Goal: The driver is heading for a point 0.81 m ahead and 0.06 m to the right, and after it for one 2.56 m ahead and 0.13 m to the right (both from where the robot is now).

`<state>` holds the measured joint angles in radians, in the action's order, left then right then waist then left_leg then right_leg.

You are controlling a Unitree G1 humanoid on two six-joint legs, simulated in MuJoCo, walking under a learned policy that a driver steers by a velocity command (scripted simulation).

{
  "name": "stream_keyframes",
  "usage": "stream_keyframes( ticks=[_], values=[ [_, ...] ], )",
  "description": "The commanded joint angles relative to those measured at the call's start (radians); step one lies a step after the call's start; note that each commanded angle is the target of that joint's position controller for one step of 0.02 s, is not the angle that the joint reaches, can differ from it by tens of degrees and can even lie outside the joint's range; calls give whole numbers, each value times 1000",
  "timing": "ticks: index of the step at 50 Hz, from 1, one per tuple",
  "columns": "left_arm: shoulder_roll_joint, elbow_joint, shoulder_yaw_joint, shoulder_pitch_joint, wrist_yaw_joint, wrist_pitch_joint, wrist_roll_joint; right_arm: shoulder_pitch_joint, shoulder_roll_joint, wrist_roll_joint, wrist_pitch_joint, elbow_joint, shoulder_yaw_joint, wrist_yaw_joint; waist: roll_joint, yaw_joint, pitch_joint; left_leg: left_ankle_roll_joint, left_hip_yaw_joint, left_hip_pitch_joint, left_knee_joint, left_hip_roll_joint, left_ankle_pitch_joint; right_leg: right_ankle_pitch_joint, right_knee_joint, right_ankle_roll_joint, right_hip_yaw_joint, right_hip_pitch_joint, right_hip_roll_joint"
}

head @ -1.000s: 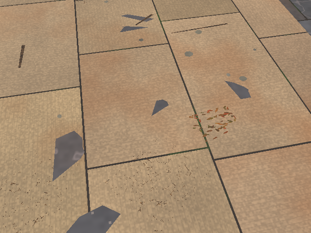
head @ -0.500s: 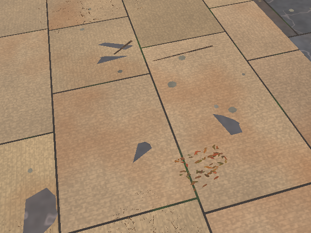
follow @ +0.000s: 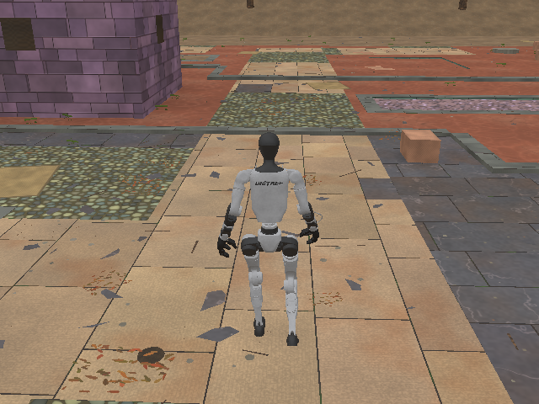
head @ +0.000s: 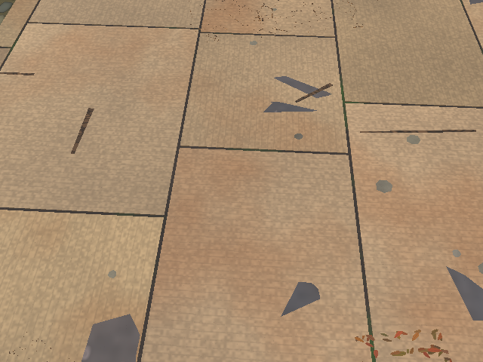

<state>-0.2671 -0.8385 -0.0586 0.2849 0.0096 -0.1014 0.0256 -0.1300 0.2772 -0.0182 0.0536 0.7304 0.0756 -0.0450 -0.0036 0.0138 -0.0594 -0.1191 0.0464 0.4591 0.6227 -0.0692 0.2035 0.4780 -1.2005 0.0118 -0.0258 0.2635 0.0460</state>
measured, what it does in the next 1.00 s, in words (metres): walks ahead: right foot, then left foot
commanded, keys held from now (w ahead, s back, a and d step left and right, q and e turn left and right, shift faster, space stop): w+q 0.08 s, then w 0.58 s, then w+e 0.34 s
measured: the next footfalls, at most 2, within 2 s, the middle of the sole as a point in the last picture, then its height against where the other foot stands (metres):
right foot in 0.42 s outside the picture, level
left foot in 0.92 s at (199, 279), level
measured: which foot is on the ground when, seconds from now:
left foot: down 0.00-0.44, up 0.46-0.90, down 0.92-1.00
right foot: up 0.00-0.40, down 0.42-0.94, up 0.96-1.00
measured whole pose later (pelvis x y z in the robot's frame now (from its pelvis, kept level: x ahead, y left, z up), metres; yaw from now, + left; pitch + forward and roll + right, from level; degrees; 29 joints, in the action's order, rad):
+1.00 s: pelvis +0.56 +0.04 +0.01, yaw +2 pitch +3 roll +0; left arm -0.29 -0.84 -0.05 0.40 0.01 -0.06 0.03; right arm -0.07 0.24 0.01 0.11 0.67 0.04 -0.02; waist 0.02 0.06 -0.01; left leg -0.02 0.02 0.43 0.54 0.00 0.16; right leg 0.48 -1.01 -0.02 0.09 0.29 -0.02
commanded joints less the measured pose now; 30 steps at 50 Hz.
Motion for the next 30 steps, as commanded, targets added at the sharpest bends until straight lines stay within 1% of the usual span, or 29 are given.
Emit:
stream_keyframes(
  ticks=[1,2,3,5,7,9,10,11,13,15,16,18,19,20,21,22,23,24,25,26,27,28,29,30],
  values=[
    [-129,131,-23,-87,4,-62,-14,-117,113,-3,18,-42,34,11,12,-47,157,-209,-496,-493,-334,290,-160,-118,-55,-25,117,485,57],
    [-139,129,-32,-63,5,-48,-27,-80,90,7,19,-62,25,15,2,-12,138,-199,-440,-397,-358,261,-227,-149,-8,-18,123,413,78],
    [-133,133,-34,-50,4,-34,-32,-72,93,10,20,-70,25,18,-6,6,129,-198,-421,-340,-379,246,-262,-165,32,-5,118,374,81],
    [-103,141,-28,-52,4,-13,-40,-87,113,7,25,-66,29,28,-9,17,111,-200,-352,-268,-397,229,-364,-207,118,24,91,359,78],
    [-77,162,-17,-115,4,-5,-43,-121,130,6,27,-52,32,41,-26,-3,86,-177,-283,-234,-408,201,-416,-322,249,44,66,370,69],
    [-55,175,-5,-187,-3,-8,-42,-154,124,2,23,-35,28,48,-50,-38,78,-132,-223,-224,-397,159,-395,-478,420,41,52,333,46],
    [-46,181,0,-222,-8,-11,-38,-173,125,1,21,-28,26,49,-61,-57,76,-115,-210,-224,-393,150,-357,-547,497,36,45,308,32],
    [-44,188,3,-257,-14,-14,-33,-193,127,0,21,-20,26,50,-69,-77,72,-106,-214,-231,-392,152,-305,-599,554,32,38,290,17],
    [-58,204,1,-312,-24,-20,-22,-228,137,-1,21,-4,25,48,-81,-103,53,-106,-253,-271,-386,188,-232,-628,617,19,42,291,5],
    [-77,223,-3,-352,-34,-26,-20,-254,140,-2,18,10,24,48,-80,-114,36,-104,-296,-362,-347,229,-235,-573,662,-6,52,339,1],
    [-86,231,-5,-360,-39,-31,-21,-262,142,-1,15,16,25,50,-82,-112,32,-100,-318,-409,-325,252,-253,-531,680,-21,54,356,-3],
    [-101,232,-11,-331,-45,-37,-21,-260,152,2,7,22,29,55,-100,-87,34,-83,-342,-469,-283,279,-341,-446,705,-52,48,331,-13],
    [-115,221,-19,-279,-44,-39,-21,-241,158,2,3,19,30,57,-112,-53,57,-69,-331,-477,-232,268,-473,-412,723,-72,28,255,-34],
    [-139,190,-34,-168,-40,-41,-24,-219,149,4,0,12,25,57,-102,7,124,-49,-293,-462,-115,222,-628,-443,753,-101,4,95,-58],
    [-182,161,-48,-7,-34,-41,-36,-198,119,13,1,-8,10,55,-67,81,258,-16,-250,-342,101,171,-571,-502,707,-162,95,-176,40],
    [-263,140,-70,136,-30,-36,-48,-313,49,14,15,-16,-12,53,143,77,420,59,-169,2,480,26,-191,-436,706,-306,456,-572,261],
    [-217,103,-61,185,-39,-27,-24,-348,50,-4,28,-6,-20,48,310,78,465,81,-198,228,664,-30,363,-225,859,-372,777,-673,361],
    [-152,115,-41,123,-36,-21,-7,-255,135,-19,34,-20,0,43,183,91,296,75,-222,332,736,40,318,-64,893,-319,701,-557,329],
    [-124,130,-29,47,-31,-11,-14,-160,138,-18,36,-45,-2,40,91,75,182,71,-175,337,711,94,225,-81,915,-279,562,-404,289],
    [-107,133,-19,-7,-34,-7,-24,-114,123,-1,36,-57,-2,40,36,43,93,73,-151,308,635,130,162,-173,954,-264,470,-256,245],
    [-88,137,-11,-38,-36,-11,-32,-120,116,12,31,-54,4,42,44,11,71,77,-151,255,569,162,117,-257,980,-251,408,-173,210],
    [-87,135,-9,-52,-38,-13,-35,-147,97,10,25,-47,2,41,69,-11,68,83,-143,205,536,175,96,-313,1003,-247,362,-121,185],
    [-90,129,-10,-50,-40,-17,-31,-170,77,9,19,-38,-2,42,84,-21,74,91,-129,181,507,178,83,-369,1020,-253,320,-95,170],
    [-101,121,-13,-44,-39,-20,-28,-171,66,11,14,-38,-4,44,86,-26,73,101,-118,182,475,183,64,-425,1034,-261,282,-81,164]
  ],
)
Keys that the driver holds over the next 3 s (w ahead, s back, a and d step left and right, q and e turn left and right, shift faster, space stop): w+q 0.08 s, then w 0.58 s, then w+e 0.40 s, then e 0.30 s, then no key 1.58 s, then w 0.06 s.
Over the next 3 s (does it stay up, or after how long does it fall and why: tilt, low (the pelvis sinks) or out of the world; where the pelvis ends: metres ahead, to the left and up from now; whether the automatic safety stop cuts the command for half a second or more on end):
stays up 0.82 0.04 0.02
